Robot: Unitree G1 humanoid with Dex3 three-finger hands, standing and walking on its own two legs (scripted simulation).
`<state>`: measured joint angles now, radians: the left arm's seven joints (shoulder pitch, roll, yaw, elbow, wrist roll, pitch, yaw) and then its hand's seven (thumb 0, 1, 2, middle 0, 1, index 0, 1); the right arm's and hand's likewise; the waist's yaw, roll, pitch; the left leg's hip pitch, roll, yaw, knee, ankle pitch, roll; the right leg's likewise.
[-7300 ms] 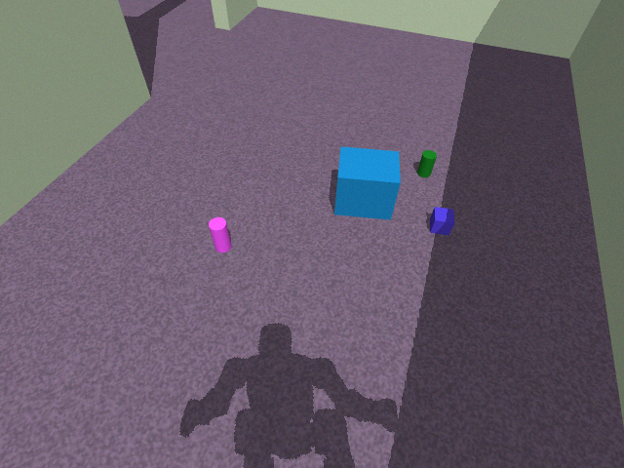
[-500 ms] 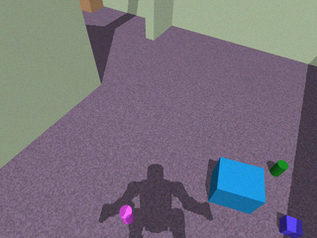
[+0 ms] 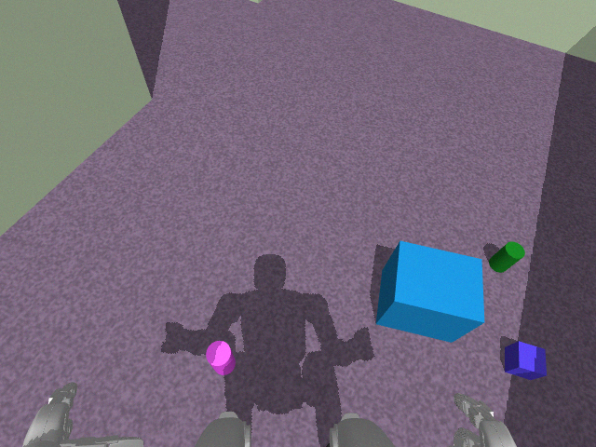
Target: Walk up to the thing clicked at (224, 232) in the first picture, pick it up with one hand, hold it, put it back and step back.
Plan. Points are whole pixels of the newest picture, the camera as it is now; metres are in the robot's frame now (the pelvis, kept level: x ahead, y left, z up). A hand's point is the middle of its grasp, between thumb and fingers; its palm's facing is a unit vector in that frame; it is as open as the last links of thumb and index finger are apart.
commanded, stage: go down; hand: left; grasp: from the side
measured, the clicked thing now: (221, 358) +0.36 +0.18 -0.65
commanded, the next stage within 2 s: none
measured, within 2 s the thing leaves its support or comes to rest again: neither
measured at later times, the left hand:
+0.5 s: hand (92, 443) +0.15 +0.30 -0.18, palm faces +0.11 -0.96 -0.27, open 17.4 cm
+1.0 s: hand (100, 389) +0.23 +0.34 -0.27, palm faces +0.13 -0.97 -0.21, open 17.4 cm
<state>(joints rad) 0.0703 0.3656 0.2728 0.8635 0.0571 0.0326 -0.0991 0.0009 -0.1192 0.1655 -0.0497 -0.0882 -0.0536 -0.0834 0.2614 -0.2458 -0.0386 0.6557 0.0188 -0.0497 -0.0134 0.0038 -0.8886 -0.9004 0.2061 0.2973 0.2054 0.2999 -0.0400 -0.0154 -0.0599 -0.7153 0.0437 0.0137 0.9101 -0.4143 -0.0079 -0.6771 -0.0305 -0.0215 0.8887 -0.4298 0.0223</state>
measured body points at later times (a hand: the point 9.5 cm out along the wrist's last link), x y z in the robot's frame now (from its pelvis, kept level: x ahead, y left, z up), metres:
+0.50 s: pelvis -0.01 +0.00 -0.07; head +0.11 +0.03 +0.37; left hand +0.14 +0.35 -0.16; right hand +0.19 -0.25 -0.15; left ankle +0.02 +0.12 -0.69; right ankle +0.00 -0.14 -0.69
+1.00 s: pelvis -0.05 -0.01 -0.20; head +0.14 +0.03 +0.20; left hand +0.22 +0.39 -0.26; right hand +0.14 -0.27 -0.32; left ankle +0.02 +0.12 -0.69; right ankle +0.00 -0.14 -0.69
